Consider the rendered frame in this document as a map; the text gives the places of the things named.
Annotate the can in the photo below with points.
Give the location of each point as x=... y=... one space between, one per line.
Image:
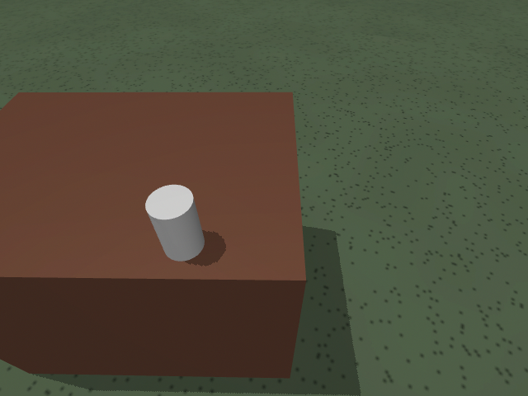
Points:
x=172 y=211

